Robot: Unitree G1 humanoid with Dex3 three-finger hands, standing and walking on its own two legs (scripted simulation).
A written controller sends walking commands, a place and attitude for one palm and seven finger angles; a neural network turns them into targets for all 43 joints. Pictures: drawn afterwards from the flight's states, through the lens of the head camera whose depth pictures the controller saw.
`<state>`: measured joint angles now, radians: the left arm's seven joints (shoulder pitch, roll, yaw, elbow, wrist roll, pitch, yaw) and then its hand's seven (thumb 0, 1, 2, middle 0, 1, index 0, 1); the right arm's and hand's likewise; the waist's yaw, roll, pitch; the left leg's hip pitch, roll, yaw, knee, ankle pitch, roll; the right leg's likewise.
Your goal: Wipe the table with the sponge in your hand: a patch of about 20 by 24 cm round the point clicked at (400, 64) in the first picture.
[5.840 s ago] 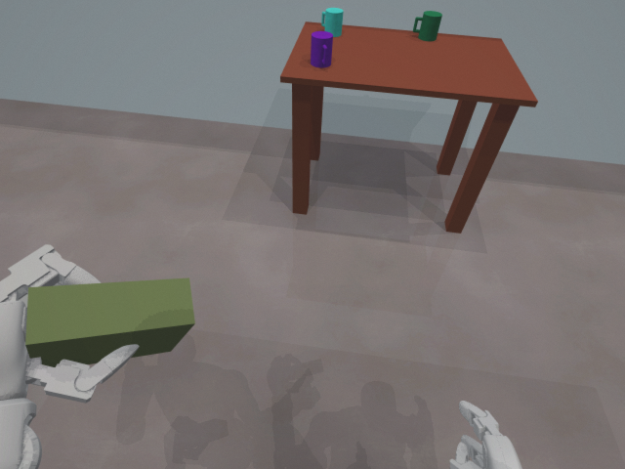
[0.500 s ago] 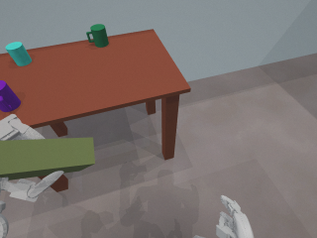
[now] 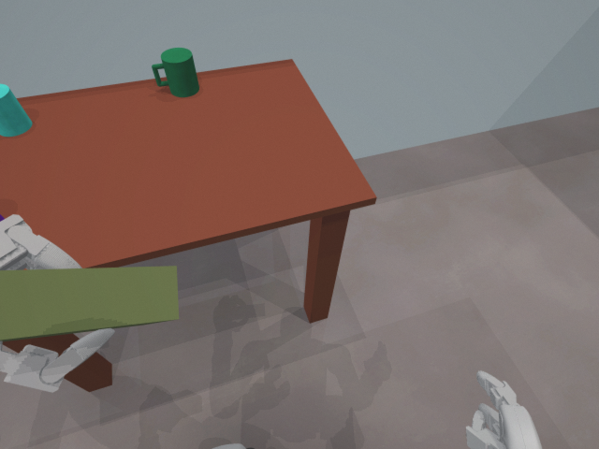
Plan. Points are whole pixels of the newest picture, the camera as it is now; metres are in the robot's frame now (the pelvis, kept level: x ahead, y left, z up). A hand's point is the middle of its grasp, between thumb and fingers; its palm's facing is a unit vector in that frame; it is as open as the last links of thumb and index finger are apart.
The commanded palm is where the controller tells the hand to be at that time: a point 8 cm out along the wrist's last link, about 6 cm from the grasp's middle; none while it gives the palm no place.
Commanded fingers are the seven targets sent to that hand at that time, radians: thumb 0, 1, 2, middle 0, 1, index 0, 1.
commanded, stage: take the last steps up to it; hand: left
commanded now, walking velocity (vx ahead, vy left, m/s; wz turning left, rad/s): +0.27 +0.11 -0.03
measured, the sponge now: (111, 302) +0.22 +0.19 +0.16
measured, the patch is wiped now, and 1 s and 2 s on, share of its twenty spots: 0.00 0.00 0.00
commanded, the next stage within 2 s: come to a stop and stand still in 0.76 s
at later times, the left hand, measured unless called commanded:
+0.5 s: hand (78, 217) +0.30 +0.25 +0.18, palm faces +0.43 -0.78 -0.46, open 9.1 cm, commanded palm +0.25 +0.29 +0.19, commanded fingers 0.00 0.10 1.30 -1.20 -1.60 -1.20 -1.60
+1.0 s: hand (68, 179) +0.36 +0.29 +0.17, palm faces +0.39 -0.83 -0.39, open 9.1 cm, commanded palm +0.30 +0.32 +0.19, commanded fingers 0.00 0.10 1.30 -1.20 -1.60 -1.20 -1.60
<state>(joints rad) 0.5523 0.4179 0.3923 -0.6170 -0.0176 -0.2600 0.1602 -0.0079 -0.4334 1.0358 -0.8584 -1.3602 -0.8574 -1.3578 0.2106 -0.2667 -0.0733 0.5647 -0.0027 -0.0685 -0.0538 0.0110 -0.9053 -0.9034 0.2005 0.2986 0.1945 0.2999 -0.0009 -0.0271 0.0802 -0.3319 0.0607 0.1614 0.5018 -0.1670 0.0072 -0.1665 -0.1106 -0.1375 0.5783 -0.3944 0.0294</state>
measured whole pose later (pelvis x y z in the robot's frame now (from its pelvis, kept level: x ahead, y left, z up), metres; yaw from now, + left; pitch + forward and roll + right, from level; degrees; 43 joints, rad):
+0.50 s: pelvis +0.08 +0.01 +0.00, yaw -1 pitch -1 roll +1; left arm 0.42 0.36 0.36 -0.41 -0.02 -0.20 0.14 -0.01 -0.43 1.03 -0.86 -1.36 -0.86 -1.36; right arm 0.20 -0.19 0.00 0.67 0.01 -0.07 -0.05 0.01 -0.90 -0.90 0.21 0.30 0.20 0.30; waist 0.02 0.05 0.04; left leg -0.37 0.03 0.09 0.96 -0.45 0.00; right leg -0.29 -0.04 -0.18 0.60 -0.30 -0.07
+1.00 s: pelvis +0.13 +0.05 +0.00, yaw -2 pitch -2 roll +0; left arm 0.42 0.37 0.36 -0.47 -0.03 -0.18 0.15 -0.01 -0.43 1.03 -0.86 -1.36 -0.86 -1.35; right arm 0.21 -0.12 0.03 0.61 0.00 -0.08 -0.04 0.01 -0.90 -0.90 0.20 0.30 0.20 0.30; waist 0.00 -0.03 0.05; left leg -0.26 0.05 0.11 0.51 -0.22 0.01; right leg -0.36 -0.03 -0.07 0.86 -0.42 0.02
